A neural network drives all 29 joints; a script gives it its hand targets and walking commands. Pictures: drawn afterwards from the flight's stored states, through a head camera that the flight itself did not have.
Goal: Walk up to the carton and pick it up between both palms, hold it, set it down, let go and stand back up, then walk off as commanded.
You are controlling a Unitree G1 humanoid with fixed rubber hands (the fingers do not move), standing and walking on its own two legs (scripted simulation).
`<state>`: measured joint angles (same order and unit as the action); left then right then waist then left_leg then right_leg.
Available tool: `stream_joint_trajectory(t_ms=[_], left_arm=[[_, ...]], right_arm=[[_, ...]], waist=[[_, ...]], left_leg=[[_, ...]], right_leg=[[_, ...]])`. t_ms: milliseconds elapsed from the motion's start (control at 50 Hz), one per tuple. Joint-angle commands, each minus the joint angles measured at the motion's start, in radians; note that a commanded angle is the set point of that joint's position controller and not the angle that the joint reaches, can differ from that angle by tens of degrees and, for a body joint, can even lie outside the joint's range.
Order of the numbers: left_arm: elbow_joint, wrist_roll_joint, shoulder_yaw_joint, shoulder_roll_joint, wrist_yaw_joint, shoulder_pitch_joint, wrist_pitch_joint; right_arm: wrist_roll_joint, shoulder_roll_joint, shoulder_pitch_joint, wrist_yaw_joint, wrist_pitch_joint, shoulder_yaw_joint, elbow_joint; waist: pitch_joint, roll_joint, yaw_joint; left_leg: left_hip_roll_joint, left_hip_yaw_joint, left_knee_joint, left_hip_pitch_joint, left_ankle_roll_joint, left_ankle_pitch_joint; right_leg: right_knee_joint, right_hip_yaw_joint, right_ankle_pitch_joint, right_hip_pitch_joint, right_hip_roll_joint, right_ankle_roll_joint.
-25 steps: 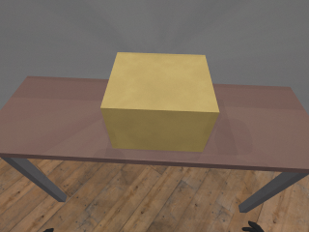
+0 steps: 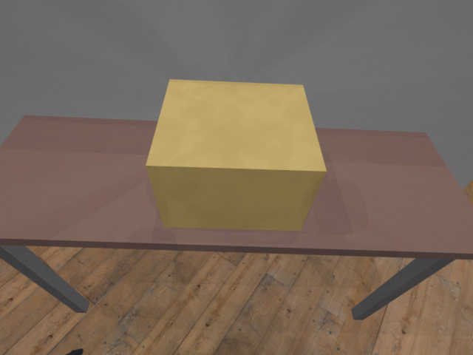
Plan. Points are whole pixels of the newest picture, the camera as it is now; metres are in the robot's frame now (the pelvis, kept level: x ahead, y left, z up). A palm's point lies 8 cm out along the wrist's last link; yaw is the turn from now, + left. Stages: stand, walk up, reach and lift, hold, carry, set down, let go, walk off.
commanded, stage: walk up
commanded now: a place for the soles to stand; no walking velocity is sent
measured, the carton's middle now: (234, 154) +0.52 +0.01 +0.01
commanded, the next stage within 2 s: reach and lift in 1.04 s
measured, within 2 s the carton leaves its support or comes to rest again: neither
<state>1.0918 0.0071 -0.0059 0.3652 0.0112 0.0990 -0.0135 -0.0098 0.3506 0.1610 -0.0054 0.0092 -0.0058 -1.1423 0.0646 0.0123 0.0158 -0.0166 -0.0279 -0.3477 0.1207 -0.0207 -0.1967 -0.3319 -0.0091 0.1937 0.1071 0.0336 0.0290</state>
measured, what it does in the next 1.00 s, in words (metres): stands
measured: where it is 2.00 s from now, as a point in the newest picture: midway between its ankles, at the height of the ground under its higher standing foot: outside the picture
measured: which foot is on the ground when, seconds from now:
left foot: down 0.00-1.00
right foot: down 0.00-1.00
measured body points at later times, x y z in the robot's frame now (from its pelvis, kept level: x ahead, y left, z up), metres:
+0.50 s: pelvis -0.03 +0.01 +0.00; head +0.01 +0.01 +0.44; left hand +0.06 +0.33 -0.13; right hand +0.08 -0.30 -0.13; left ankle +0.00 +0.13 -0.75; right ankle -0.01 -0.14 -0.75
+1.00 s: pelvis -0.03 +0.00 -0.01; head +0.01 +0.00 +0.44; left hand +0.05 +0.32 -0.13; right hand +0.05 -0.30 -0.14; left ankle +0.00 +0.13 -0.75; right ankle -0.01 -0.14 -0.75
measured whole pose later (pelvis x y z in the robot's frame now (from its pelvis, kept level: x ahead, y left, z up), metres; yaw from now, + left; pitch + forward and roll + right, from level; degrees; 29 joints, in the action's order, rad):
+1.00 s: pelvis -0.03 +0.00 -0.01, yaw +2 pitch -1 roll +0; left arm 1.05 0.01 0.01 0.38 0.01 0.11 0.00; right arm -0.01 0.36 0.13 -0.03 -0.02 0.02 -1.07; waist 0.09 -0.01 0.00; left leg 0.00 -0.06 -0.43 0.23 -0.02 -0.19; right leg -0.41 -0.04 0.20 0.20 0.05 0.03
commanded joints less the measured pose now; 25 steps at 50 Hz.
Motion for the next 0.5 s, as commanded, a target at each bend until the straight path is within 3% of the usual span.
stream_joint_trajectory(t_ms=[0,40,60,100,140,420,480], left_arm=[[-0.055,-0.003,0.045,0.201,-0.014,-0.039,-0.018],[-0.055,0.0,0.046,0.204,-0.013,-0.043,-0.018],[-0.061,-0.007,0.052,0.216,-0.017,-0.047,-0.013],[-0.064,-0.009,0.054,0.215,-0.022,-0.045,-0.01],[-0.075,-0.011,0.056,0.212,-0.023,-0.033,-0.009],[-0.103,0.003,0.06,0.221,-0.016,-0.031,-0.001],[-0.101,0.006,0.059,0.232,-0.014,-0.034,-0.005]], right_arm=[[0.003,0.215,-0.043,0.014,0.024,0.038,0.058],[0.004,0.212,-0.045,0.015,0.024,0.038,0.063],[0.003,0.241,-0.057,0.013,0.015,0.05,0.072],[0.011,0.228,-0.043,0.014,0.008,0.051,0.078],[0.009,0.219,-0.037,0.014,0.002,0.054,0.084],[0.006,0.238,-0.099,-0.005,-0.018,0.078,0.137],[0.004,0.226,-0.088,-0.009,-0.021,0.075,0.133]], waist=[[-0.076,-0.043,-0.013],[-0.085,-0.042,-0.014],[-0.029,-0.049,-0.011],[-0.069,-0.037,-0.012],[-0.099,-0.015,-0.01],[-0.088,-0.047,-0.015],[-0.08,-0.005,-0.008]], left_leg=[[-0.092,-0.083,0.063,0.027,0.034,0.146],[-0.092,-0.077,0.057,0.022,0.033,0.171],[-0.096,-0.081,0.011,0.051,0.037,0.287],[-0.096,-0.075,0.001,0.04,0.034,0.325],[-0.096,-0.079,-0.009,0.025,0.036,0.306],[-0.094,-0.128,0.004,0.092,0.056,0.074],[-0.08,-0.124,0.002,0.086,0.047,0.011]], right_leg=[[0.041,0.071,-0.116,-0.05,0.084,-0.04],[0.037,0.07,-0.134,-0.056,0.085,-0.041],[0.002,0.07,-0.239,-0.013,0.091,-0.039],[-0.008,0.063,-0.279,-0.045,0.099,-0.043],[-0.014,0.057,-0.284,-0.053,0.104,-0.049],[-0.025,0.053,-0.057,0.038,0.092,-0.06],[0.014,0.082,0.01,0.069,0.108,-0.071]])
